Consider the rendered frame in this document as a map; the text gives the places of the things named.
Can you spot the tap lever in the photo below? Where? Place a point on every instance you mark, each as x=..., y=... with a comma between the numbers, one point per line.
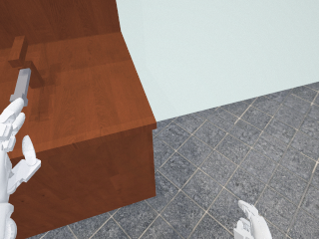
x=22, y=85

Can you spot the robot right hand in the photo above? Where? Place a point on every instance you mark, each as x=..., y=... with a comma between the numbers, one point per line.
x=255, y=228

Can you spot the robot left forearm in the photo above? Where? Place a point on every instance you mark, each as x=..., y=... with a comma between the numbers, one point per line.
x=8, y=228

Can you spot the robot left hand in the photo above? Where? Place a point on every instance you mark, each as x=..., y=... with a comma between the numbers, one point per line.
x=11, y=121

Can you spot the counter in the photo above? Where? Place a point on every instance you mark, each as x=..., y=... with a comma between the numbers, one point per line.
x=88, y=116

